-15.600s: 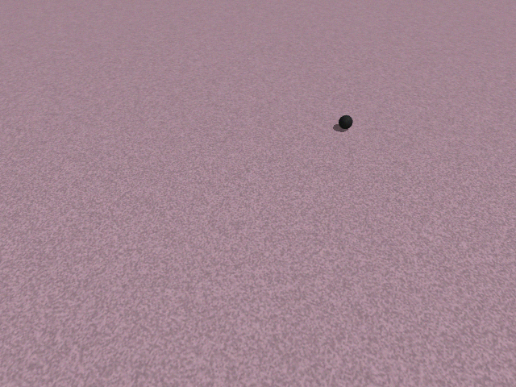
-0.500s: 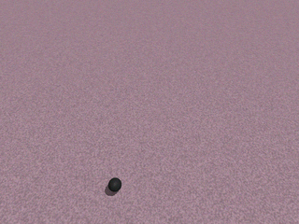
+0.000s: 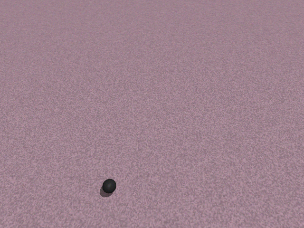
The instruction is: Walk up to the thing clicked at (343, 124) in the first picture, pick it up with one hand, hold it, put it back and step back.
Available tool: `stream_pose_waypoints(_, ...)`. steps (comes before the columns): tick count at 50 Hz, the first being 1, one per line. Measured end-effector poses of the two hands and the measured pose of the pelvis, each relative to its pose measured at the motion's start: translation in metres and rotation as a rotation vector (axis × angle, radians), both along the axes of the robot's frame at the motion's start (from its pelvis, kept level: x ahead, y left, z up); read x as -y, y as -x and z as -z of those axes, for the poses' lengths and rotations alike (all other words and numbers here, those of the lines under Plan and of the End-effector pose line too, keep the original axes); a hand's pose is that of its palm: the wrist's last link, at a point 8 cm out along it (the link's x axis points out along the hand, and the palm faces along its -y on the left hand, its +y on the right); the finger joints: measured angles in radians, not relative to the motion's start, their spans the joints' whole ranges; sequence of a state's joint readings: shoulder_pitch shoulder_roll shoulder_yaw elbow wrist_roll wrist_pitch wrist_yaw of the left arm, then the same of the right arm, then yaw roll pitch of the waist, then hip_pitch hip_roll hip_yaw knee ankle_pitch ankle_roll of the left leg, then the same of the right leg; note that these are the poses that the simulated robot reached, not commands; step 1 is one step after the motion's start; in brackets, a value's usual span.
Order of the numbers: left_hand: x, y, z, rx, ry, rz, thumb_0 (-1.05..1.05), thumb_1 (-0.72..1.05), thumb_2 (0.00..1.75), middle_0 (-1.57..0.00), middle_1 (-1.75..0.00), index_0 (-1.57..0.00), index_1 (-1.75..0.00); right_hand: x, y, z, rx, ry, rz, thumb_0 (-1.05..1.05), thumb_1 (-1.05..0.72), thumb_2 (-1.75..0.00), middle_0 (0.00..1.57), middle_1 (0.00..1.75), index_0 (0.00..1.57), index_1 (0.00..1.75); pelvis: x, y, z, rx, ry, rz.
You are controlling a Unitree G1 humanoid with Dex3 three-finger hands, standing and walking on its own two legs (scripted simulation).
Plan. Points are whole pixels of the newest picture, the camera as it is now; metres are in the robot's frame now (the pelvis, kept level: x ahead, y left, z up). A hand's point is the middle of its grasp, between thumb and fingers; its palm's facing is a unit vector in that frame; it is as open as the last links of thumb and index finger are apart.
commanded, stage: walk up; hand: left
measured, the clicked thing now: (109, 186) +0.45 +0.31 -0.73
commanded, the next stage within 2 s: stand in 1.76 s
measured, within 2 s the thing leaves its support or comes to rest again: neither
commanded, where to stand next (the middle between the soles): +0.02 +0.05 m, yaw +0 degrees
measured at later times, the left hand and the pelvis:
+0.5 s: hand out of the picture +0.12 +0.30 -0.14, palm faces +0.03 -0.92 -0.40, open 7.4 cm; pelvis +0.02 +0.03 +0.00, yaw +1 degrees
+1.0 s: hand out of the picture +0.06 +0.30 -0.15, palm faces +0.02 -0.94 -0.35, open 7.4 cm; pelvis +0.00 +0.04 +0.01, yaw +1 degrees
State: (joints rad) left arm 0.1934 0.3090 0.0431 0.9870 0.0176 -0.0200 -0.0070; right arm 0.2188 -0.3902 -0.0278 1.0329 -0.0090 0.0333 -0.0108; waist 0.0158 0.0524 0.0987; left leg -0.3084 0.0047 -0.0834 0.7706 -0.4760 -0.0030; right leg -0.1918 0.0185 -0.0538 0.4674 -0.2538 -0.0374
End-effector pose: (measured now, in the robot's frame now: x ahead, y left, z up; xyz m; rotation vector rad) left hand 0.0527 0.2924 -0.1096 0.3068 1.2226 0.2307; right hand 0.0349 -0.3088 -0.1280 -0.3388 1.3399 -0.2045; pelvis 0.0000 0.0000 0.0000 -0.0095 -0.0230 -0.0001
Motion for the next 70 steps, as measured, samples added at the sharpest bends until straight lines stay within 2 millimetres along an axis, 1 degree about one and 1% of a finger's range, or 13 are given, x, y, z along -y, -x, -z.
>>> stream_pose_waypoints(4, -0.004, -0.022, 0.003, 0.047, -0.002, -0.004, 0.0, 0.9, 0.89, -0.2, -0.3, -0.21, -0.3, -0.008, -0.027, 0.001, 0.022, -0.004, -0.034, 0.01, -0.91, -0.9, 0.21, 0.3, 0.2, 0.3, -0.002, -0.009, 0.003, 0.001, -0.003, -0.022)
stream_pose_waypoints(8, -0.017, -0.042, 0.01, 0.074, -0.008, -0.007, 0.0, 0.9, 0.89, -0.2, -0.3, -0.21, -0.3, -0.017, -0.053, -0.001, 0.076, 0.003, -0.05, 0.01, -0.91, -0.9, 0.21, 0.3, 0.2, 0.3, -0.011, -0.015, 0.008, 0.008, -0.021, -0.034)
stream_pose_waypoints(12, -0.029, -0.057, 0.008, 0.09, -0.016, -0.004, 0.0, 0.9, 0.89, -0.2, -0.3, -0.21, -0.3, -0.026, -0.078, -0.008, 0.138, -0.004, -0.055, 0.01, -0.91, -0.9, 0.21, 0.3, 0.2, 0.3, -0.017, -0.019, 0.007, 0.004, -0.015, -0.025)
stream_pose_waypoints(17, -0.039, -0.064, 0.003, 0.1, -0.034, 0.014, 0.0, 0.9, 0.89, -0.2, -0.3, -0.2, -0.3, -0.035, -0.105, -0.015, 0.209, -0.012, -0.062, 0.01, -0.91, -0.9, 0.21, 0.3, 0.2, 0.3, -0.021, -0.021, 0.005, 0.009, -0.006, -0.023)
stream_pose_waypoints(21, -0.046, -0.061, -0.002, 0.097, -0.046, 0.014, 0.0, 0.9, 0.89, -0.2, -0.3, -0.2, -0.3, -0.041, -0.115, -0.018, 0.24, -0.024, -0.068, 0.01, -0.91, -0.9, 0.21, 0.3, 0.2, 0.3, -0.026, -0.019, 0.003, 0.017, -0.008, -0.022)
stream_pose_waypoints(24, -0.049, -0.055, -0.005, 0.088, -0.049, 0.014, 0.0, 0.9, 0.89, -0.2, -0.3, -0.2, -0.3, -0.046, -0.116, -0.019, 0.244, -0.033, -0.071, 0.01, -0.91, -0.9, 0.21, 0.3, 0.2, 0.3, -0.028, -0.016, 0.001, 0.023, -0.008, -0.022)
stream_pose_waypoints(28, -0.052, -0.044, -0.006, 0.071, -0.044, 0.007, 0.0, 0.9, 0.89, -0.2, -0.3, -0.2, -0.3, -0.05, -0.108, -0.021, 0.231, -0.041, -0.068, 0.01, -0.91, -0.9, 0.21, 0.3, 0.2, 0.3, -0.031, -0.012, -0.002, 0.03, -0.008, -0.02)
stream_pose_waypoints(42, -0.05, -0.007, 0.002, -0.003, 0.0, -0.008, 0.0, 0.9, 0.89, -0.2, -0.3, -0.2, -0.3, -0.055, -0.052, -0.019, 0.116, -0.038, -0.022, 0.01, -0.91, -0.9, 0.21, 0.3, 0.2, 0.3, -0.039, 0.002, -0.008, 0.034, -0.003, -0.022)
stream_pose_waypoints(48, -0.051, 0.002, 0.003, -0.016, 0.002, -0.017, 0.0, 0.9, 0.89, -0.2, -0.3, -0.2, -0.3, -0.054, -0.039, -0.018, 0.092, -0.032, -0.01, 0.01, -0.91, -0.9, 0.21, 0.3, 0.2, 0.3, -0.04, 0.004, -0.009, 0.028, -0.003, -0.023)
stream_pose_waypoints(53, -0.051, 0.005, 0.002, -0.029, -0.004, -0.02, 0.0, 0.9, 0.89, -0.2, -0.3, -0.2, -0.3, -0.053, -0.038, -0.017, 0.087, -0.035, -0.01, 0.01, -0.91, -0.9, 0.21, 0.3, 0.2, 0.3, -0.038, 0.003, -0.009, 0.019, -0.003, -0.027)
stream_pose_waypoints(59, -0.049, 0.004, -0.001, -0.035, -0.015, -0.024, 0.0, 0.9, 0.89, -0.2, -0.3, -0.2, -0.3, -0.05, -0.046, -0.015, 0.095, -0.042, -0.016, 0.01, -0.91, -0.9, 0.21, 0.3, 0.2, 0.3, -0.035, -0.001, -0.009, 0.01, -0.003, -0.032)
stream_pose_waypoints(63, -0.047, -0.002, -0.003, -0.027, -0.021, -0.026, 0.0, 0.9, 0.89, -0.2, -0.3, -0.2, -0.3, -0.048, -0.054, -0.013, 0.104, -0.044, -0.022, 0.01, -0.91, -0.9, 0.21, 0.3, 0.2, 0.3, -0.032, -0.004, -0.008, 0.007, -0.004, -0.035)
stream_pose_waypoints(70, -0.043, -0.017, -0.006, 0.003, -0.026, -0.021, 0.0, 0.9, 0.89, -0.2, -0.3, -0.2, -0.3, -0.044, -0.068, -0.014, 0.123, -0.044, -0.028, 0.01, -0.91, -0.9, 0.21, 0.3, 0.2, 0.3, -0.029, -0.008, -0.008, 0.007, -0.005, -0.037)
